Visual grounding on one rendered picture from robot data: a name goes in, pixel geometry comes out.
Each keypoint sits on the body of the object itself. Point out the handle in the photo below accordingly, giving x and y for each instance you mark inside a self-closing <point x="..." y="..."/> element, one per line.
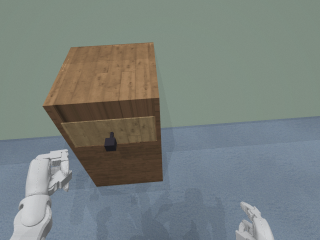
<point x="110" y="143"/>

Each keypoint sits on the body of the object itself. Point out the cabinet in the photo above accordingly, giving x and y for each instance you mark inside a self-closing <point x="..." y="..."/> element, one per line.
<point x="106" y="82"/>

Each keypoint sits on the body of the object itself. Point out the drawer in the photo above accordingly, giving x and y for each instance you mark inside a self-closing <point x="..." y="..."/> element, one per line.
<point x="125" y="130"/>

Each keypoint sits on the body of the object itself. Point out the left robot hand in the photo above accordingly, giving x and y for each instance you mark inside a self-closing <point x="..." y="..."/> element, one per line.
<point x="40" y="173"/>

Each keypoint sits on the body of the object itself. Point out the right robot hand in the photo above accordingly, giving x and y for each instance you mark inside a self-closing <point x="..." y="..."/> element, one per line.
<point x="258" y="230"/>

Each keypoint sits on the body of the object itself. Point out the robot left forearm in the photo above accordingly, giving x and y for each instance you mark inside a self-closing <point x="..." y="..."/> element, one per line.
<point x="34" y="219"/>

